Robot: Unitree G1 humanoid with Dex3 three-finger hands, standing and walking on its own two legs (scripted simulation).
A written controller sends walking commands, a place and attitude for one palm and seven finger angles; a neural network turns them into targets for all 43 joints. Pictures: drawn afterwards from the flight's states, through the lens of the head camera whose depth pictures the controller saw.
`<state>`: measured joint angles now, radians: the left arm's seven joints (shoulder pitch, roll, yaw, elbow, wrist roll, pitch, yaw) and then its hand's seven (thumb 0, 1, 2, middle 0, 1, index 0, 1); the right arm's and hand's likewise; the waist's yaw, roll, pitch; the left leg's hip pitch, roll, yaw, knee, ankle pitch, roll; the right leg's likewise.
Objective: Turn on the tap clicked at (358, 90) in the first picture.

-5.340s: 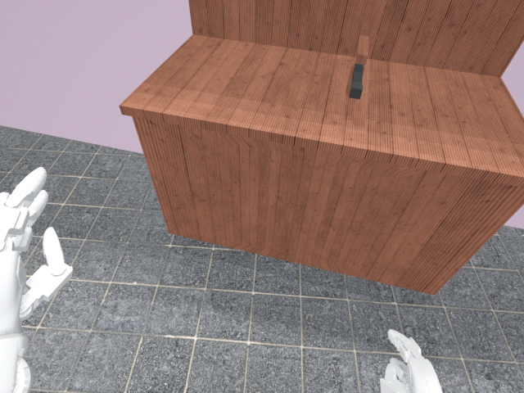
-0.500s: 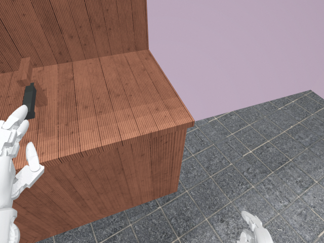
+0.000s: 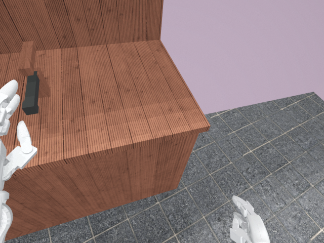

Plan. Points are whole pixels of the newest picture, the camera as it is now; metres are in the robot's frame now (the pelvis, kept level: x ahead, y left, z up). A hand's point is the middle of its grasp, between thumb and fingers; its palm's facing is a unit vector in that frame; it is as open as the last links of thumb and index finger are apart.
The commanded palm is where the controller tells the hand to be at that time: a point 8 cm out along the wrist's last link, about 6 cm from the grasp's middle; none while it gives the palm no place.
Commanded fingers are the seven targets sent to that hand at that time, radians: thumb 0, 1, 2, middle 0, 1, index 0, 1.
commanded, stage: shuffle to correct the standing spot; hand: left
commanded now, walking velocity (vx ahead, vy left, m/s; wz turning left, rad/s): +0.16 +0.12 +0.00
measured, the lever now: (30, 107) +0.40 +0.40 +0.06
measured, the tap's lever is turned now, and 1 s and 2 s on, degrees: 0 0 0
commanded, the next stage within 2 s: come to a stop and stand still in 0.94 s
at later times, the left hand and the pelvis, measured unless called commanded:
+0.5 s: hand (34, 138) +0.25 +0.27 +0.16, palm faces +0.40 -0.83 -0.38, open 7.4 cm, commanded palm +0.19 +0.30 +0.18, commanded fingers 0.00 0.90 0.90 -0.20 -0.30 -0.20 -0.30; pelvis +0.03 +0.02 -0.02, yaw +1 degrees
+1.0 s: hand (19, 135) +0.25 +0.29 +0.17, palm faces +0.36 -0.83 -0.43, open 7.4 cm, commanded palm +0.19 +0.33 +0.18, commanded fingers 0.00 0.90 0.90 -0.20 -0.30 -0.20 -0.30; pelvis +0.03 +0.05 +0.00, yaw +1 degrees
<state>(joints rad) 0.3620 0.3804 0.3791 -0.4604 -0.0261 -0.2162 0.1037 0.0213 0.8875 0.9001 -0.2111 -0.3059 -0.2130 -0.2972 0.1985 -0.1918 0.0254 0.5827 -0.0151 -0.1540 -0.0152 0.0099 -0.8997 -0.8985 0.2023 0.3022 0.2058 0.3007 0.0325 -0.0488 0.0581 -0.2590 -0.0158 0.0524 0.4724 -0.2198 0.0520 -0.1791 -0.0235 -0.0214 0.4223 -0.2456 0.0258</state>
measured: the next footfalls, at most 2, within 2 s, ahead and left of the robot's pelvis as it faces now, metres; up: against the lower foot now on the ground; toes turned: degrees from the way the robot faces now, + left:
right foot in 1.10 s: +0.13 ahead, -0.04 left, +0.00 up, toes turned -3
left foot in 1.34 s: +0.11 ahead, +0.20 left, +0.00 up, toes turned -1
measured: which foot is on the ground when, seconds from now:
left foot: down 0.00-1.00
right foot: down 0.00-0.78, up 0.80-1.00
